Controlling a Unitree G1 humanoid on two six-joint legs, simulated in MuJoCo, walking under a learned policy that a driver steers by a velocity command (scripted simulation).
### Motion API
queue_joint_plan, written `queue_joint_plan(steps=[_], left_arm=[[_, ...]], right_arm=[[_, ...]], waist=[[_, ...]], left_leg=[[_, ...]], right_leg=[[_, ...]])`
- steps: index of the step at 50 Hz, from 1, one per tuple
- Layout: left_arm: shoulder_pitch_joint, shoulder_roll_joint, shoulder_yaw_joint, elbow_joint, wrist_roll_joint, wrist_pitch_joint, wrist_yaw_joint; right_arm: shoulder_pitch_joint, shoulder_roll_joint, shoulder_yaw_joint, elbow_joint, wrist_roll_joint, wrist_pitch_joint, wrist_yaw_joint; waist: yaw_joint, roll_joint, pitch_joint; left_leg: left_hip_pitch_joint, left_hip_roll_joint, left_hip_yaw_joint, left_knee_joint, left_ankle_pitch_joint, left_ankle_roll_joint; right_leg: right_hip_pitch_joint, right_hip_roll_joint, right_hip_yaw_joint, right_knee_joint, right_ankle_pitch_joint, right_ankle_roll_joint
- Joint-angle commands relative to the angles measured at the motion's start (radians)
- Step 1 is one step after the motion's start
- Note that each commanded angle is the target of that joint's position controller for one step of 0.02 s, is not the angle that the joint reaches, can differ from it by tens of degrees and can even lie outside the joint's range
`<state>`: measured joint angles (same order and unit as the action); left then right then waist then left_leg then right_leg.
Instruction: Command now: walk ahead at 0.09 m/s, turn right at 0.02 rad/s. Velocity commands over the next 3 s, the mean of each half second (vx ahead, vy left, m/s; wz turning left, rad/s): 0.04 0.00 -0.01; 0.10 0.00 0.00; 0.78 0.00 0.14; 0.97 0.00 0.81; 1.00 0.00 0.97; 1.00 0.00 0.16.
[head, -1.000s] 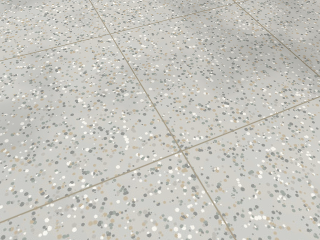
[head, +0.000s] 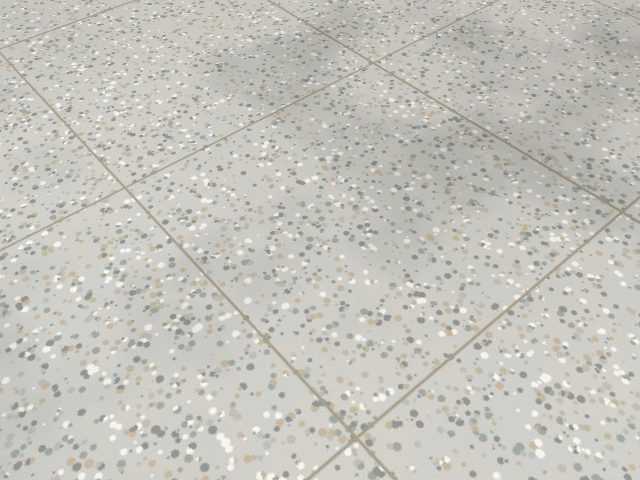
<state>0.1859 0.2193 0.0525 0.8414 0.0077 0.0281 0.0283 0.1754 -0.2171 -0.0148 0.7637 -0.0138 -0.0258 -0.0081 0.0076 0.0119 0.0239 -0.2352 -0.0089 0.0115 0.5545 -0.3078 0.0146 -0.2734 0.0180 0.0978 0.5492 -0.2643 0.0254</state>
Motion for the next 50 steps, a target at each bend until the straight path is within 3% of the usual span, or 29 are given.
queue_joint_plan(steps=[1,2,4,6,9,18,42,43,44,45,46,47,48,49,50], left_arm=[[0.023,0.082,0.02,-0.015,-0.004,-0.008,0.008],[0.001,0.08,0.018,-0.013,-0.004,-0.007,0.009],[-0.02,0.087,0.018,-0.003,0.0,-0.014,0.016],[-0.014,0.103,0.022,0.021,-0.001,-0.024,0.017],[-0.009,0.098,0.021,0.059,-0.01,-0.027,0.016],[-0.028,0.098,0.022,0.153,-0.011,-0.011,0.026],[-0.003,0.086,0.006,0.276,-0.009,-0.014,0.033],[0.028,0.07,0.002,0.29,-0.013,-0.013,0.033],[0.024,0.08,0.007,0.284,-0.023,-0.016,0.032],[-0.037,0.096,0.011,0.249,-0.027,-0.03,0.025],[-0.122,0.085,0.005,0.195,-0.035,-0.051,0.014],[-0.169,0.089,0.008,0.165,-0.041,-0.072,0.004],[-0.145,0.084,0.012,0.167,-0.04,-0.091,-0.006],[-0.109,0.075,0.013,0.175,-0.038,-0.108,-0.014],[-0.096,0.075,0.015,0.175,-0.04,-0.121,-0.019]], right_arm=[[0.024,-0.097,-0.028,-0.03,0.001,-0.009,0.001],[-0.001,-0.093,-0.025,-0.029,0.002,-0.007,0.001],[-0.026,-0.089,-0.022,-0.024,-0.001,-0.012,-0.004],[0.002,-0.102,-0.028,-0.003,0.001,-0.021,-0.004],[0.028,-0.101,-0.03,0.032,0.009,-0.02,-0.005],[0.04,-0.103,-0.034,0.114,0.012,-0.004,-0.007],[0.099,-0.092,-0.021,0.255,0.01,0.004,-0.019],[0.132,-0.101,-0.026,0.271,0.013,0.007,-0.022],[0.156,-0.158,-0.045,0.273,0.029,0.012,-0.026],[0.215,-0.203,-0.061,0.279,0.039,0.01,-0.03],[0.223,-0.245,-0.077,0.275,0.042,-0.003,-0.033],[0.192,-0.218,-0.071,0.256,0.028,-0.025,-0.034],[0.157,-0.174,-0.062,0.24,0.022,-0.044,-0.03],[0.134,-0.149,-0.057,0.223,0.027,-0.056,-0.025],[0.127,-0.149,-0.058,0.213,0.039,-0.06,-0.021]], waist=[[-0.006,0.005,-0.109],[-0.003,0.016,-0.038],[0.002,0.012,0.01],[-0.007,-0.019,-0.025],[-0.011,-0.02,-0.061],[-0.009,-0.01,-0.043],[-0.01,-0.005,0.011],[-0.015,0.017,-0.032],[-0.033,0.076,-0.007],[-0.066,0.147,0.041],[-0.086,0.209,0.126],[-0.075,0.164,0.175],[-0.045,0.112,0.165],[-0.026,0.083,0.124],[-0.021,0.076,0.096]], left_leg=[[0.003,0.064,-0.07,-0.138,0.016,0.039],[-0.038,0.07,-0.091,-0.165,-0.054,0.044],[-0.069,0.071,-0.093,-0.171,0.003,0.041],[-0.018,0.05,-0.057,-0.128,0.171,0.025],[0.039,0.044,-0.045,-0.108,0.288,0.021],[0.054,0.046,-0.045,-0.134,0.322,0.024],[0.035,0.045,-0.058,-0.202,0.157,0.031],[0.059,0.039,-0.064,-0.23,-0.083,0.044],[0.062,0.081,-0.145,-0.279,-0.385,0.09],[0.08,0.209,-0.327,-0.385,-0.63,0.161],[0.041,0.366,-0.532,-0.491,-0.689,0.242],[0.051,0.417,-0.597,-0.519,-0.583,0.27],[0.104,0.404,-0.553,-0.494,-0.466,0.25],[0.144,0.372,-0.482,-0.468,-0.378,0.22],[0.155,0.341,-0.406,-0.462,-0.315,0.192]], right_leg=[[0.09,-0.016,0.01,-0.045,0.061,-0.036],[0.059,-0.011,0.004,-0.046,0.035,-0.035],[0.059,-0.028,0.021,-0.062,0.124,-0.032],[0.085,-0.041,0.036,-0.06,0.255,-0.034],[0.106,-0.043,0.035,-0.055,0.313,-0.037],[0.129,-0.04,0.022,-0.08,0.302,-0.032],[0.088,-0.035,-0.006,-0.139,0.182,-0.013],[0.087,0.002,-0.053,-0.101,0.009,-0.017],[0.002,0.047,-0.112,0.003,-0.211,-0.023],[-0.147,0.044,-0.138,0.141,-0.275,-0.029],[-0.261,-0.032,-0.11,0.294,-0.221,-0.043],[-0.369,-0.087,-0.06,0.417,-0.212,-0.053],[-0.44,-0.12,-0.039,0.473,-0.168,-0.065],[-0.454,-0.14,-0.036,0.463,-0.129,-0.075],[-0.426,-0.147,-0.051,0.376,-0.107,-0.074]])
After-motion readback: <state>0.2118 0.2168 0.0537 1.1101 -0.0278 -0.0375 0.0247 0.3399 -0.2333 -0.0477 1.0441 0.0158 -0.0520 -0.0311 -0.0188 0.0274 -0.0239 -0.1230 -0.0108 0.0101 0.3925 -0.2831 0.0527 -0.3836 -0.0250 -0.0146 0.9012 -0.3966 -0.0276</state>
